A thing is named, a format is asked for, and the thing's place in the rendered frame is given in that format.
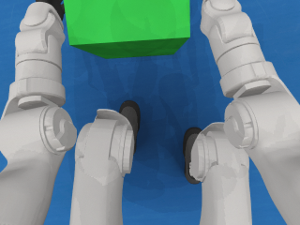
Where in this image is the robot right upper arm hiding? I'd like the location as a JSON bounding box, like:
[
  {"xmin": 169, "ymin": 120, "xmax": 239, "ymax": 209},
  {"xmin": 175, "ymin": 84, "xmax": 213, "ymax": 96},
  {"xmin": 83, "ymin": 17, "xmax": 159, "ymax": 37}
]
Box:
[{"xmin": 223, "ymin": 91, "xmax": 300, "ymax": 225}]

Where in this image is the robot left foot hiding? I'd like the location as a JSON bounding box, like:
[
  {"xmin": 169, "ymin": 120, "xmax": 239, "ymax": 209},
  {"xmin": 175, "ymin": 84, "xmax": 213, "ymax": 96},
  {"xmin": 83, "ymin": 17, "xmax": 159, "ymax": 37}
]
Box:
[{"xmin": 119, "ymin": 100, "xmax": 141, "ymax": 156}]

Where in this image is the left robot hand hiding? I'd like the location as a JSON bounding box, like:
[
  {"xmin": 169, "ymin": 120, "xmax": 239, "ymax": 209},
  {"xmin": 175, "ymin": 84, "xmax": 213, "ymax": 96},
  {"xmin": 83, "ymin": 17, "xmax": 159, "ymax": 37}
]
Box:
[{"xmin": 36, "ymin": 0, "xmax": 66, "ymax": 21}]

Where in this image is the right robot thigh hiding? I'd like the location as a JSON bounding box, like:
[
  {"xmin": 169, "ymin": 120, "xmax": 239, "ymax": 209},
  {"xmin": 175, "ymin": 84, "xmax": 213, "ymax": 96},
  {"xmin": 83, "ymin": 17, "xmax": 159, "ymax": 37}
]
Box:
[{"xmin": 192, "ymin": 131, "xmax": 252, "ymax": 225}]

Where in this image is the carton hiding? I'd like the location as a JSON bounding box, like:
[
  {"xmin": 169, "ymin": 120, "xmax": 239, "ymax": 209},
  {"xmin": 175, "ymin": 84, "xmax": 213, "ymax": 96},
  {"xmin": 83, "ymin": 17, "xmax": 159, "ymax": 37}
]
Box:
[{"xmin": 64, "ymin": 0, "xmax": 190, "ymax": 59}]

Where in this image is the robot right forearm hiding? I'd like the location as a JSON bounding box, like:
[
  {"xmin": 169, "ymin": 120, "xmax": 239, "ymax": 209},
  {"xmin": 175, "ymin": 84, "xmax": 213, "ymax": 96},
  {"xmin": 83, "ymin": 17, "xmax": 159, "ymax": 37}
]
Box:
[{"xmin": 200, "ymin": 0, "xmax": 300, "ymax": 107}]

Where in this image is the robot left upper arm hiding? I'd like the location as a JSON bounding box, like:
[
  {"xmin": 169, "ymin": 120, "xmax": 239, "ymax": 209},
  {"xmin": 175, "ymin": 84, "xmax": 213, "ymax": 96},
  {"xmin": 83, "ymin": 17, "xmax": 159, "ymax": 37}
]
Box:
[{"xmin": 0, "ymin": 105, "xmax": 77, "ymax": 225}]

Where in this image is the robot left forearm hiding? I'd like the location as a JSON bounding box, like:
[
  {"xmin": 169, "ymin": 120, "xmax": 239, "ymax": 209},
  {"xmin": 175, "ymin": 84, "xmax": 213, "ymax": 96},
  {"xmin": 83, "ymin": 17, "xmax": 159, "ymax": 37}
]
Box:
[{"xmin": 0, "ymin": 2, "xmax": 66, "ymax": 122}]

